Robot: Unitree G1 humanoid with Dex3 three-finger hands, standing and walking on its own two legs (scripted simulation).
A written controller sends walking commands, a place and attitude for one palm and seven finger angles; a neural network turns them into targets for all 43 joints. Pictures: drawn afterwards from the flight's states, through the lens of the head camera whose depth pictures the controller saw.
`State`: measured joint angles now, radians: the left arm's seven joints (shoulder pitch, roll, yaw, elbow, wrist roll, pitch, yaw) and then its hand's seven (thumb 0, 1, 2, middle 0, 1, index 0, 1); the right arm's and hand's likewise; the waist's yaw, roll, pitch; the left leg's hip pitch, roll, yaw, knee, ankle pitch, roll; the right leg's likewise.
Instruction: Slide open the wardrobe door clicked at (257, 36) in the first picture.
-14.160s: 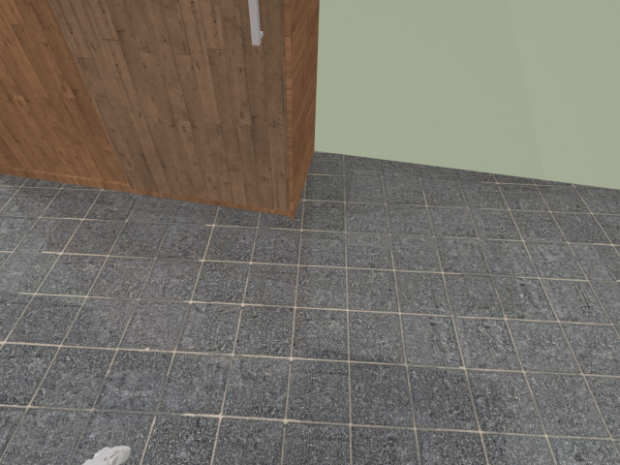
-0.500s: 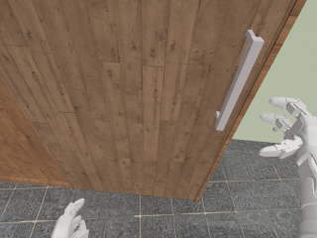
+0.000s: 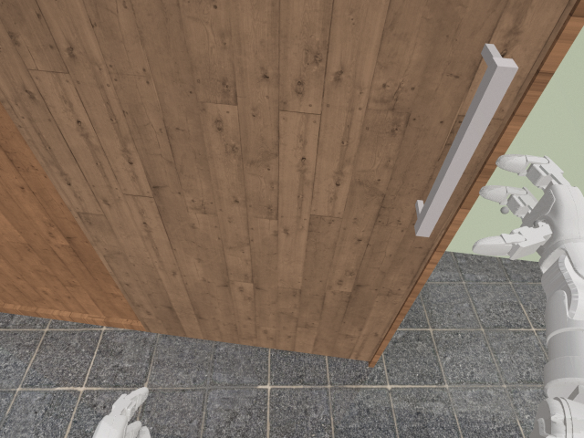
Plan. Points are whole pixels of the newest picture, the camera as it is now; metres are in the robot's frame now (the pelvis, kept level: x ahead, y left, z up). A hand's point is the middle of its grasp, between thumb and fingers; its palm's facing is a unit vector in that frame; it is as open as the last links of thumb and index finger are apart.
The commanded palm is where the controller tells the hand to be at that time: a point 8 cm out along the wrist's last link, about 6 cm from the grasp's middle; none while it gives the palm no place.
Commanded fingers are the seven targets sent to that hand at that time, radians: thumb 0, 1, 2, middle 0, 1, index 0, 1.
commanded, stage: move the hooked fingers beside the handle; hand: right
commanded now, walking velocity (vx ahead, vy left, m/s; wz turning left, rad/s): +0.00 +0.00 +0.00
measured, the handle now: (451, 155) +0.47 -0.17 +0.17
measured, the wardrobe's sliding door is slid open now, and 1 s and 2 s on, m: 0.00 0.00 0.00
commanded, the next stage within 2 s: feel for the door with the fingertips in 1.00 s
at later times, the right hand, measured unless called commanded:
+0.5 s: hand (500, 202) +0.42 -0.24 +0.14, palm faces +0.05 +1.00 -0.01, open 14.0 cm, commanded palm +0.39 -0.29 +0.14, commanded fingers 0.00 0.50 -0.30 0.30 1.20 0.30 1.20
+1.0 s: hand (496, 204) +0.41 -0.23 +0.14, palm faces +0.06 +1.00 -0.02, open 14.0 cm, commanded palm +0.38 -0.28 +0.14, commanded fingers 0.00 0.50 -0.30 0.30 1.20 0.30 1.20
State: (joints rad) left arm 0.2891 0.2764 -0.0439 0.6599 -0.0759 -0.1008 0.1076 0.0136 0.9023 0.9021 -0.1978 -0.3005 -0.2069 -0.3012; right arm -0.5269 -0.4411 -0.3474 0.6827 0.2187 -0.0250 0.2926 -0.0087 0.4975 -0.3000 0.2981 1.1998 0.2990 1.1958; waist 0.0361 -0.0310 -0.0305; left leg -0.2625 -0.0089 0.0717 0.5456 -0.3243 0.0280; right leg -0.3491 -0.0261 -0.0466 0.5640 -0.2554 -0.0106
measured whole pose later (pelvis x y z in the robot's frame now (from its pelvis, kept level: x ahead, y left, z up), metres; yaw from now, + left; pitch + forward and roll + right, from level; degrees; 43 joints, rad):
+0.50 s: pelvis +0.01 -0.01 +0.00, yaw +1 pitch +5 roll +1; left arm 0.35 0.28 -0.02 0.65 -0.07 -0.05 0.09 0.01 0.90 0.90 -0.20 -0.30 -0.21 -0.30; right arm -0.54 -0.46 -0.39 0.75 0.21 -0.08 0.31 -0.01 0.50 -0.30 0.30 1.20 0.30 1.20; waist 0.06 -0.03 -0.06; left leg -0.31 -0.01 0.05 0.56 -0.33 0.02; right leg -0.39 -0.03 -0.07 0.59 -0.28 -0.02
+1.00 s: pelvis +0.00 -0.01 +0.00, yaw +0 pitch +4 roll +1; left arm 0.29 0.27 -0.04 0.63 -0.07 -0.06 0.09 0.01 0.90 0.90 -0.20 -0.30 -0.21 -0.30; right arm -0.57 -0.41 -0.32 0.71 0.20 -0.05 0.25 -0.01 0.50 -0.30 0.30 1.20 0.30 1.20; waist 0.04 -0.03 -0.05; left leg -0.29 0.00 0.06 0.56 -0.33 0.02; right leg -0.38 -0.02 -0.05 0.59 -0.27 -0.02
